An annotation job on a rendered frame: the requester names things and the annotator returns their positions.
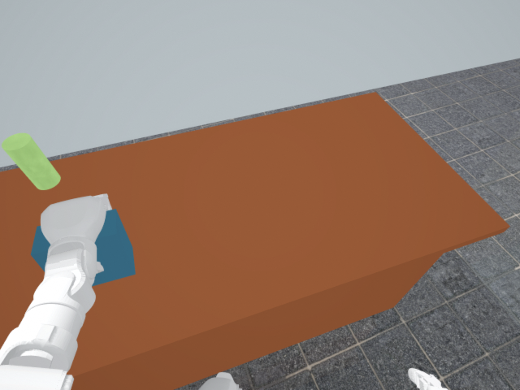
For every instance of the robot left forearm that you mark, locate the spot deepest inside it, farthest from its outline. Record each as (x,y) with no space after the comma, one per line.
(46,337)

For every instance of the left robot hand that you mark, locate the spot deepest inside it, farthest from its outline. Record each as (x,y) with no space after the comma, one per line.
(82,216)

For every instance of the right robot hand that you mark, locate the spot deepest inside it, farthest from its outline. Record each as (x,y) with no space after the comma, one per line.
(424,381)

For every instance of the table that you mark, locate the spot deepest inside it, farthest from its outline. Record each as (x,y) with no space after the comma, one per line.
(248,237)

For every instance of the robot left shin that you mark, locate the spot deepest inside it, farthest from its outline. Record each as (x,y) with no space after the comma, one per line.
(224,375)

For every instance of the sponge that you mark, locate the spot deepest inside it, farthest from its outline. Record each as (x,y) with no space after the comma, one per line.
(114,250)

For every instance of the robot left upper arm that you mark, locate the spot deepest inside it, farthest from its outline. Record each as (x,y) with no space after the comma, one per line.
(33,378)

